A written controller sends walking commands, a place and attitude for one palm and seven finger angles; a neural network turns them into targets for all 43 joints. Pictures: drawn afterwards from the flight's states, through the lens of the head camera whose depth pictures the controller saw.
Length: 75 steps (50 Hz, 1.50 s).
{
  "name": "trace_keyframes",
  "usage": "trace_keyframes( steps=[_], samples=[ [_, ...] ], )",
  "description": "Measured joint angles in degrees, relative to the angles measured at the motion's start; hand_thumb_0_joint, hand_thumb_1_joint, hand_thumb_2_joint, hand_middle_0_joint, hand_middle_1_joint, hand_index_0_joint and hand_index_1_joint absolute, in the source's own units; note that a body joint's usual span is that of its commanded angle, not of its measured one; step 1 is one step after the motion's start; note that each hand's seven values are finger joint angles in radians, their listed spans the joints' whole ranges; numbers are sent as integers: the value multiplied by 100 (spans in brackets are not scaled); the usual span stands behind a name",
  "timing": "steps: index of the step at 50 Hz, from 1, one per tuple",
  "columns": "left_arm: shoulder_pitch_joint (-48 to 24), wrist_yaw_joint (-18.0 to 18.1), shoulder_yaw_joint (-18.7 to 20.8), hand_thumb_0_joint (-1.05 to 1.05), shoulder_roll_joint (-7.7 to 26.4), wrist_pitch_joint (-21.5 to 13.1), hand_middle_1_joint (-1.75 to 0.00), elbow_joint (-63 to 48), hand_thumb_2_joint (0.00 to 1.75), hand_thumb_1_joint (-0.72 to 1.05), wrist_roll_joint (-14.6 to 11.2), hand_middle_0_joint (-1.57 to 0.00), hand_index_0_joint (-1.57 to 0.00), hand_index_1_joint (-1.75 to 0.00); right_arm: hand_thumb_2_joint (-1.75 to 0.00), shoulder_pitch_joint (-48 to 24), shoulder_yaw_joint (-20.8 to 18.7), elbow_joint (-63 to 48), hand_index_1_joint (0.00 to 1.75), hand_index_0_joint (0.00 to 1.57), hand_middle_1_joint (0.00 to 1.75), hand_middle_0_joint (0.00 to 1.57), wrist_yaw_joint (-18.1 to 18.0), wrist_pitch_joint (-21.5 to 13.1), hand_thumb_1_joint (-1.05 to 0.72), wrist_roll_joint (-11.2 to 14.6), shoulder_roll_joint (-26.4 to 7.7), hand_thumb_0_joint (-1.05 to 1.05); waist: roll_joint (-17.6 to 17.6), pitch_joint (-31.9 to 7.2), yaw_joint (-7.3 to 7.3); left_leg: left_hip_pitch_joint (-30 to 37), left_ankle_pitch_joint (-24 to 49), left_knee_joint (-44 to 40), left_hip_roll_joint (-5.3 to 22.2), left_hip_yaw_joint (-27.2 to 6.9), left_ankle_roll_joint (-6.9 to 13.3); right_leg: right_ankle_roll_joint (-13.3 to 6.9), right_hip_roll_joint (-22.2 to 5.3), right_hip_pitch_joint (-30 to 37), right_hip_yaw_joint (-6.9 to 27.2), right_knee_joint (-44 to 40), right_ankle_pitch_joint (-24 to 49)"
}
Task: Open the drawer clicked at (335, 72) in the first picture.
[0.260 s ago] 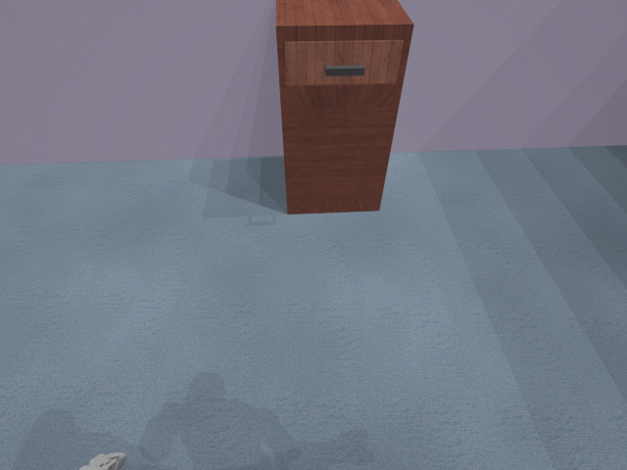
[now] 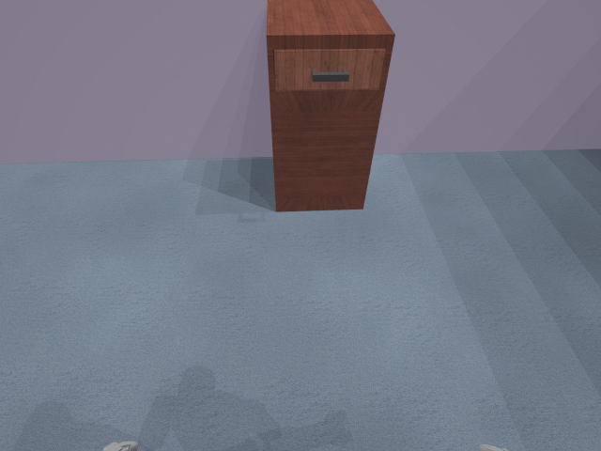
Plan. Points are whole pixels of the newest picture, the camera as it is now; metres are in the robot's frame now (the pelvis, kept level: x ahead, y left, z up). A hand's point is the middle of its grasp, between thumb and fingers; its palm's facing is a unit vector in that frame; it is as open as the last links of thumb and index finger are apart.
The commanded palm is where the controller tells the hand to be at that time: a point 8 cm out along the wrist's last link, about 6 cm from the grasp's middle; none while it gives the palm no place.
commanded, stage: stand and wait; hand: left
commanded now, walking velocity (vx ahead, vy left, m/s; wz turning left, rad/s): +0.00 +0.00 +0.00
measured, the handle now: (329, 74) +1.32 -0.02 -0.07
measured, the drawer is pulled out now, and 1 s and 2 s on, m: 0.00 0.00 0.00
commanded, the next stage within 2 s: look at it before walking up in 0.56 s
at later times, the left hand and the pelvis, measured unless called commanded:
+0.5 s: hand out of the picture +0.05 +0.24 -0.15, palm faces -0.03 -0.94 -0.34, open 7.4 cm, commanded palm none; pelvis -0.02 -0.01 +0.00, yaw +0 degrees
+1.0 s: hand out of the picture +0.05 +0.24 -0.15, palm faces -0.04 -0.94 -0.33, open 7.4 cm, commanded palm none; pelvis -0.01 -0.01 +0.00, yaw +0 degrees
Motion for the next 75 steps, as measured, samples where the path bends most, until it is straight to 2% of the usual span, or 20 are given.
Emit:
trace_keyframes(
  steps=[23, 66, 71, 75],
  samples=[
    [181, -3, 45, 1, 96, 0, -30, 434, 90, 91, -14, -20, -20, -30, -89, 379, -13, 563, 30, 20, 30, 20, 1, 34, -91, 35, -94, 0, -21, 128, -45, 33, 255, -257, 90, -22, -69, -59, 88, 57, -22, -316, 291],
    [125, 5, 32, 1, 67, -36, -30, 455, 90, 91, 4, -20, -20, -30, -89, 181, 2, 583, 30, 20, 30, 20, 7, 2, -91, 45, -66, 0, -20, 128, -16, 139, 304, -457, 97, 39, -64, -44, 94, 129, 39, -494, 350],
    [383, 2, 91, 1, -81, 94, -30, 369, 90, 91, 32, -20, -20, -30, -89, 314, -20, 487, 30, 20, 30, 20, -19, 64, -91, -9, 99, 0, -16, -5, 60, 57, 20, -120, 179, 225, -77, -65, 179, -39, 220, -151, 145],
    [799, -107, 169, 1, -262, 165, -30, 212, 90, 91, 60, -20, -20, -30, -89, 618, -77, 303, 30, 20, 30, 20, 1, 54, -91, -20, 318, 0, -55, -80, 82, -10, -341, 248, 257, 462, -74, -154, 255, -327, 407, 503, -436]
  ],
)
